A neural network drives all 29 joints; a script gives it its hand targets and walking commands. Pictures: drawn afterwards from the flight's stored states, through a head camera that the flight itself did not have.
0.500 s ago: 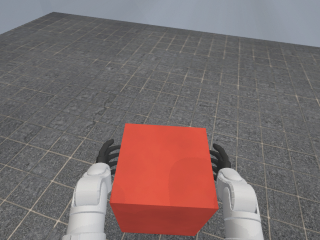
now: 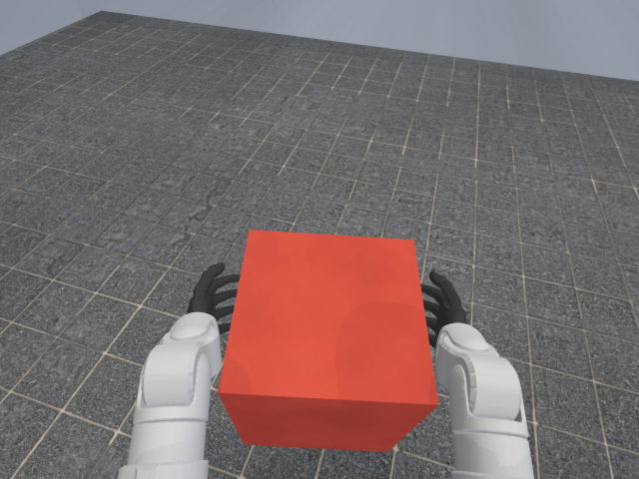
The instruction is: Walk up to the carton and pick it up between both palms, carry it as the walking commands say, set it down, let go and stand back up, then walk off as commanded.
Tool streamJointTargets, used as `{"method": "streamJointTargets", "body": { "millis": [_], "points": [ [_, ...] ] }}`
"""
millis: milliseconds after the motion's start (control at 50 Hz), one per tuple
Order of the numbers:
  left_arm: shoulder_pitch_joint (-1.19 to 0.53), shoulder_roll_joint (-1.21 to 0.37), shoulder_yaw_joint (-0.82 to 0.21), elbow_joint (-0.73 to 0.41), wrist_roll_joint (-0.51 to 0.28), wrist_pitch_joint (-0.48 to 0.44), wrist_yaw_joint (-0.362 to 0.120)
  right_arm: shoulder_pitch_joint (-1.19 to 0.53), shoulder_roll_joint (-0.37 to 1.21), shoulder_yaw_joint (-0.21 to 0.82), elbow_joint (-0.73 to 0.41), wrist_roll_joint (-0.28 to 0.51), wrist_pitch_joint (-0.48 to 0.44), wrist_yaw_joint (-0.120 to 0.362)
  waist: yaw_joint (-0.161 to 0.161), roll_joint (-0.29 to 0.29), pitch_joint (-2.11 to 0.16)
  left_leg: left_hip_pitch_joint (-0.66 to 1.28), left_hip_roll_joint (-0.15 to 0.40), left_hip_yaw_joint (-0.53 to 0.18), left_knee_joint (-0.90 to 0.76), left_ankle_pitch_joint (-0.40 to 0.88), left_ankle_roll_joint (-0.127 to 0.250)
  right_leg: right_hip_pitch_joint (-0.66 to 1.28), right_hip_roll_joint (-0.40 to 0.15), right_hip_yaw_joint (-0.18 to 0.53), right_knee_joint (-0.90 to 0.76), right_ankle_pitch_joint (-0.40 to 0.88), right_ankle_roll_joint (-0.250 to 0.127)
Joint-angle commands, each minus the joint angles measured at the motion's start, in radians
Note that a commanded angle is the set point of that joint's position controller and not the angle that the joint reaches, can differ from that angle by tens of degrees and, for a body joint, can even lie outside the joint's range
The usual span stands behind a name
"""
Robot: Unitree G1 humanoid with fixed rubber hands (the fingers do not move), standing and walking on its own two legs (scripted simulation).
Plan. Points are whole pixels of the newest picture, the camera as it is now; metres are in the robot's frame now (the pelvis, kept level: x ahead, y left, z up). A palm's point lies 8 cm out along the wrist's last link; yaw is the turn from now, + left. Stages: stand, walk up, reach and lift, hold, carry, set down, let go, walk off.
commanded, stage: carry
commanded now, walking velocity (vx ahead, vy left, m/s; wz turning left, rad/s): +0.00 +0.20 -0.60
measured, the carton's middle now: (323, 348) +0.30 +0.00 -0.01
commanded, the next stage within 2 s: none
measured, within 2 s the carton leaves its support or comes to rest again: neither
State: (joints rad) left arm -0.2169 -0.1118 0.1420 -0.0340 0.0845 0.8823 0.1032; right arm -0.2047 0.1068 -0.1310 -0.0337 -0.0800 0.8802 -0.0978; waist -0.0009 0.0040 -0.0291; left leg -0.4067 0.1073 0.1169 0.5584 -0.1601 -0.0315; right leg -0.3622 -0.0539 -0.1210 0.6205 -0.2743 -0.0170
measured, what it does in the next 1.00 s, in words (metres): stands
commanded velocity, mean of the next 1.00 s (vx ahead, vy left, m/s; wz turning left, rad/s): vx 0.00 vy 0.03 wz -0.08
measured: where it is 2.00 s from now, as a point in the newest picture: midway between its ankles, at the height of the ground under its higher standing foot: outside the picture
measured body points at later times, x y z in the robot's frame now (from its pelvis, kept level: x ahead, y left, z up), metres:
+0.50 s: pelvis +0.00 +0.04 -0.01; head +0.01 +0.03 +0.44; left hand +0.30 +0.15 +0.06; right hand +0.25 -0.15 +0.05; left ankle +0.08 +0.15 -0.73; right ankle +0.01 -0.08 -0.73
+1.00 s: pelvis -0.02 +0.04 +0.00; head -0.04 +0.04 +0.45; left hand +0.27 +0.17 +0.08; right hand +0.24 -0.14 +0.07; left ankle +0.08 +0.15 -0.73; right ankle +0.01 -0.09 -0.73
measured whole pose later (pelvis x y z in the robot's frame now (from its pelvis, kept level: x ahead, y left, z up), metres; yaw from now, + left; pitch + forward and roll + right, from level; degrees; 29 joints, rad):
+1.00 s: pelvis -0.02 +0.04 +0.00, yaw -6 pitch +2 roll +0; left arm -0.19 -0.14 0.15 -0.23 0.12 1.20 0.09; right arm -0.19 0.14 -0.12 -0.23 -0.13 1.20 -0.08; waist 0.01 0.03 -0.10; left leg -0.43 0.11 0.20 0.56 -0.16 0.02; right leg -0.38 -0.06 -0.11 0.59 -0.23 0.00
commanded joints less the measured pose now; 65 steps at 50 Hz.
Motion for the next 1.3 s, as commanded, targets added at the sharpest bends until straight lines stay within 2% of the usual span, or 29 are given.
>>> {"method": "streamJointTargets", "body": {
  "millis": [0,40,80,100,140,160,180,200,220,240,260,280,320,340,360,380,400,420,440,480,520,560,620,720,780,920,1040,1120,1280],
  "points": [
    [-0.526,-0.798,-0.727,-0.231,-0.343,0.115,-0.225,-0.545,0.816,0.711,-0.236,0.332,0.116,0.218,0.016,-0.056,-0.437,0.164,0.027,-0.033,-0.037,-0.028,-0.008,0.098,-0.201,0.256,-0.21,0.085,-0.01],
    [-0.488,-0.823,-0.74,-0.224,-0.358,0.174,-0.244,-0.489,0.833,0.71,-0.228,0.321,0.173,0.227,0.02,-0.107,-0.433,0.112,0.019,-0.012,0.0,-0.032,-0.018,0.14,-0.221,0.277,-0.16,0.306,-0.018],
    [-0.444,-0.856,-0.745,-0.243,-0.365,0.22,-0.259,-0.443,0.861,0.718,-0.242,0.323,0.22,0.235,0.022,-0.164,-0.401,0.042,-0.004,0.003,0.028,-0.093,-0.025,0.155,-0.238,0.319,-0.137,0.423,-0.038],
    [-0.468,-0.865,-0.752,-0.271,-0.375,0.235,-0.265,-0.463,0.873,0.731,-0.256,0.334,0.235,0.239,0.023,-0.194,-0.382,0.018,-0.016,0.006,0.034,-0.133,-0.026,0.149,-0.245,0.341,-0.136,0.443,-0.046],
    [-0.468,-0.883,-0.76,-0.309,-0.382,0.263,-0.272,-0.448,0.901,0.737,-0.269,0.342,0.261,0.245,0.021,-0.204,-0.351,0.024,-0.027,0.008,0.018,-0.166,-0.025,0.098,-0.238,0.351,-0.139,0.383,-0.044],
    [-0.629,-0.881,-0.794,-0.348,-0.419,0.263,-0.272,-0.611,0.895,0.765,-0.321,0.382,0.257,0.242,0.015,-0.181,-0.357,0.081,-0.015,0.0,-0.027,-0.122,-0.019,0.055,-0.207,0.301,-0.124,0.337,-0.024],
    [-0.697,-0.874,-0.796,-0.342,-0.428,0.268,-0.267,-0.691,0.9,0.77,-0.327,0.401,0.26,0.237,0.008,-0.126,-0.37,0.15,0.024,-0.023,-0.069,-0.055,-0.008,0.009,-0.167,0.237,-0.088,0.267,0.004],
    [-0.681,-0.869,-0.783,-0.33,-0.42,0.277,-0.264,-0.688,0.901,0.76,-0.318,0.403,0.268,0.235,0.007,-0.012,-0.376,0.201,0.108,-0.102,-0.124,-0.031,0.012,-0.053,-0.104,0.156,-0.011,0.134,0.036],
    [-0.622,-0.872,-0.771,-0.32,-0.408,0.29,-0.264,-0.61,0.895,0.74,-0.298,0.392,0.278,0.235,0.005,0.142,-0.367,0.234,0.197,-0.21,-0.224,-0.101,0.056,-0.129,-0.022,0.072,0.1,-0.041,0.058],
    [-0.573,-0.871,-0.76,-0.313,-0.399,0.302,-0.265,-0.544,0.9,0.726,-0.286,0.377,0.287,0.237,0.003,0.227,-0.366,0.248,0.276,-0.266,-0.264,-0.148,0.112,-0.175,-0.006,0.054,0.234,-0.202,0.06],
    [-0.491,-0.893,-0.746,-0.297,-0.387,0.312,-0.269,-0.451,0.919,0.714,-0.266,0.36,0.298,0.243,0.005,0.214,-0.363,0.244,0.297,-0.262,-0.251,-0.125,0.141,-0.189,-0.015,0.079,0.294,-0.268,0.047],
    [-0.449,-0.92,-0.744,-0.295,-0.39,0.317,-0.276,-0.408,0.931,0.711,-0.281,0.353,0.303,0.248,0.005,0.176,-0.358,0.239,0.278,-0.229,-0.221,-0.05,0.143,-0.184,-0.025,0.089,0.287,-0.266,0.04],
    [-0.49,-0.947,-0.758,-0.326,-0.412,0.321,-0.284,-0.456,0.948,0.721,-0.317,0.353,0.303,0.249,0.01,0.176,-0.377,0.223,0.233,-0.138,-0.133,0.203,0.12,-0.101,-0.025,0.055,0.15,-0.156,0.039],
    [-0.497,-0.949,-0.763,-0.346,-0.414,0.321,-0.283,-0.459,0.951,0.722,-0.325,0.354,0.303,0.247,0.018,0.178,-0.393,0.221,0.214,-0.091,-0.078,0.305,0.098,-0.032,-0.028,0.042,0.027,-0.029,0.042],
    [-0.501,-0.948,-0.766,-0.365,-0.415,0.32,-0.282,-0.442,0.955,0.722,-0.329,0.354,0.303,0.247,0.018,0.149,-0.403,0.205,0.19,-0.062,-0.03,0.35,0.066,0.039,-0.044,0.055,-0.077,0.091,0.043],
    [-0.504,-0.952,-0.765,-0.369,-0.414,0.318,-0.283,-0.433,0.956,0.722,-0.325,0.351,0.303,0.248,0.012,0.093,-0.422,0.164,0.159,-0.039,0.022,0.312,0.029,0.118,-0.104,0.128,-0.129,0.182,0.035],
    [-0.479,-0.947,-0.76,-0.363,-0.404,0.312,-0.282,-0.431,0.957,0.724,-0.328,0.355,0.306,0.253,0.0,-0.057,-0.423,0.075,0.1,-0.01,0.062,0.169,-0.015,0.152,-0.218,0.285,-0.138,0.33,-0.004],
    [-0.485,-0.967,-0.764,-0.373,-0.404,0.306,-0.279,-0.506,0.948,0.751,-0.39,0.383,0.306,0.261,-0.001,-0.137,-0.378,0.084,0.042,-0.024,0.018,-0.05,-0.013,0.084,-0.212,0.279,-0.125,0.311,-0.034],
    [-0.528,-0.965,-0.762,-0.389,-0.411,0.303,-0.278,-0.583,0.953,0.771,-0.431,0.409,0.305,0.264,0.0,-0.14,-0.378,0.129,0.044,-0.025,0.0,-0.073,0.0,0.045,-0.182,0.238,-0.135,0.212,-0.018],
    [-0.496,-0.965,-0.757,-0.41,-0.405,0.304,-0.273,-0.591,0.96,0.781,-0.461,0.425,0.307,0.262,0.005,-0.069,-0.39,0.173,0.073,-0.029,-0.021,-0.048,0.009,0.025,-0.145,0.175,-0.146,0.094,0.012],
    [-0.458,-0.964,-0.755,-0.421,-0.396,0.309,-0.267,-0.545,0.955,0.779,-0.463,0.428,0.314,0.266,0.008,-0.031,-0.409,0.192,0.107,-0.06,-0.068,-0.004,0.019,0.028,-0.112,0.126,-0.097,0.093,0.019],
    [-0.431,-0.948,-0.749,-0.41,-0.381,0.318,-0.263,-0.492,0.942,0.768,-0.427,0.411,0.326,0.269,0.011,0.006,-0.441,0.187,0.127,-0.068,-0.085,0.07,0.033,0.08,-0.095,0.102,-0.062,0.151,0.021],
    [-0.423,-0.933,-0.744,-0.372,-0.37,0.326,-0.267,-0.454,0.927,0.751,-0.374,0.386,0.336,0.273,0.005,0.001,-0.428,0.176,0.11,-0.047,-0.087,0.031,0.034,0.081,-0.098,0.115,-0.09,0.15,0.011],
    [-0.47,-0.943,-0.738,-0.338,-0.377,0.324,-0.281,-0.48,0.933,0.725,-0.325,0.358,0.328,0.275,0.003,0.023,-0.339,0.132,0.105,-0.067,-0.159,-0.181,0.033,0.023,-0.081,0.114,-0.144,0.012,0.01],
    [-0.494,-0.948,-0.739,-0.331,-0.387,0.323,-0.285,-0.493,0.939,0.715,-0.311,0.351,0.322,0.271,0.001,0.023,-0.311,0.118,0.096,-0.067,-0.176,-0.237,0.032,0.001,-0.073,0.114,-0.165,-0.039,0.011],
    [-0.506,-0.944,-0.716,-0.294,-0.379,0.309,-0.289,-0.502,0.946,0.697,-0.271,0.333,0.306,0.265,-0.002,0.0,-0.301,0.117,0.078,-0.061,-0.173,-0.245,0.031,-0.018,-0.07,0.117,-0.2,-0.086,0.009],
    [-0.498,-0.941,-0.692,-0.269,-0.356,0.28,-0.285,-0.509,0.944,0.688,-0.26,0.323,0.277,0.264,-0.002,-0.016,-0.317,0.128,0.066,-0.052,-0.153,-0.201,0.031,-0.011,-0.077,0.123,-0.215,-0.083,0.006],
    [-0.491,-0.939,-0.688,-0.278,-0.343,0.258,-0.279,-0.512,0.945,0.688,-0.269,0.325,0.257,0.265,-0.001,0.002,-0.34,0.135,0.068,-0.053,-0.154,-0.18,0.033,0.005,-0.076,0.117,-0.202,-0.048,0.004],
    [-0.461,-0.916,-0.651,-0.228,-0.293,0.197,-0.268,-0.479,0.919,0.647,-0.218,0.285,0.199,0.264,0.0,0.009,-0.359,0.148,0.07,-0.045,-0.145,-0.13,0.034,0.023,-0.077,0.115,-0.192,0.002,-0.001]
  ]
}}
